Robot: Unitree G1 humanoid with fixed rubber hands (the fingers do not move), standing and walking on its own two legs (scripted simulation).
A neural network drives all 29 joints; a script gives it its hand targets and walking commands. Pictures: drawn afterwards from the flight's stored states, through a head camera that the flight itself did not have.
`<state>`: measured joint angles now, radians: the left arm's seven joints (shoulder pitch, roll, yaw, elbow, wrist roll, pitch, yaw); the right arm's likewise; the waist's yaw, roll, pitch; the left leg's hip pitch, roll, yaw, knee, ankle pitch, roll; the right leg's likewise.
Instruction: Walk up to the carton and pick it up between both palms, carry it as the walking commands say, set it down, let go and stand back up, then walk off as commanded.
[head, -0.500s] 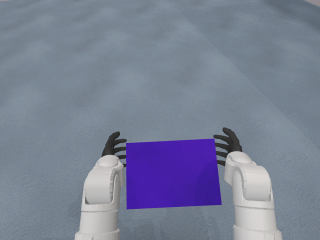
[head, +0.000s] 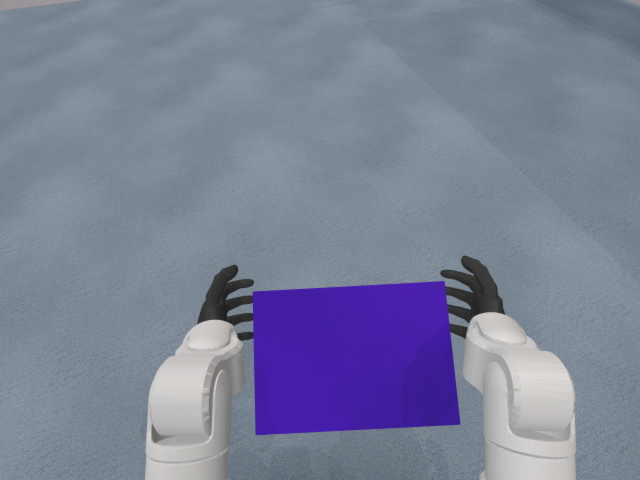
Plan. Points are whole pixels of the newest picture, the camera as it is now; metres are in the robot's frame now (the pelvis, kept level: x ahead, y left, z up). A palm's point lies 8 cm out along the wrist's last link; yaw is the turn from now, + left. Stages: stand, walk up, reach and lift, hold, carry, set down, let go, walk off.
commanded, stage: carry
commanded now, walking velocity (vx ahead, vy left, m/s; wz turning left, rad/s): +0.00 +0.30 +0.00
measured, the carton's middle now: (347, 346) +0.29 -0.01 -0.01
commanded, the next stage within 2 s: none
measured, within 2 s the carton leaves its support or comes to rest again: neither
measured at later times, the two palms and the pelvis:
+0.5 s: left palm (105, 343) +0.24 +0.25 +0.10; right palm (376, 336) +0.24 -0.03 +0.10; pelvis -0.03 +0.12 +0.01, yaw +0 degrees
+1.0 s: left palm out of the picture +0.19 +0.43 +0.10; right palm (208, 382) +0.20 +0.14 +0.09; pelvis -0.07 +0.29 +0.01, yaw +1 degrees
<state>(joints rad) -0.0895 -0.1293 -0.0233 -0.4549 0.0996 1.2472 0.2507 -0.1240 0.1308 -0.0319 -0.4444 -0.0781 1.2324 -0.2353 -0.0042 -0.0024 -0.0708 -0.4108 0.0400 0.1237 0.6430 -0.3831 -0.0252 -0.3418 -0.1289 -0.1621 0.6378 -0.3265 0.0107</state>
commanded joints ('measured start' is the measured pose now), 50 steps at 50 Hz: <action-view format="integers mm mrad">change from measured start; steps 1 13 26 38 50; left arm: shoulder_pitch -408 -469 -409 -544 -439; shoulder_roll -933 -1040 -963 -1067 -976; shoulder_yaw -543 -595 -519 -637 -509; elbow -159 -173 -196 -219 -180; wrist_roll -358 -406 -385 -445 -392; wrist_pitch -23 -15 -27 -31 -41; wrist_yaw -242 -268 -275 -288 -294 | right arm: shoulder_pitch -381 -376 -406 -375 -445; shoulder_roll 919 1006 1033 1044 1041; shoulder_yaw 584 572 614 542 639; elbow -104 -116 -104 -110 -122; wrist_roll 362 359 374 343 373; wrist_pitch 12 -2 -1 -35 -14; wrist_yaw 246 261 256 268 257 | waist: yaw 5 -3 11 -6 9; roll -204 145 -270 254 -239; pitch -211 -321 -227 -332 -199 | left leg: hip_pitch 18 264 -72 267 -155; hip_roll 17 166 -9 163 -1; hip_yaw -33 -178 -65 -131 -126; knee -69 -274 99 -164 287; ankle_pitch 33 375 10 540 -24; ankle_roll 11 150 -30 147 -32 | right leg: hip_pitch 155 -1 265 -76 236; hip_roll -267 69 -223 73 -217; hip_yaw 216 45 156 66 208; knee -135 62 -117 250 -174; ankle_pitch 565 -126 889 -148 633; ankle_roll -104 -42 -49 5 -69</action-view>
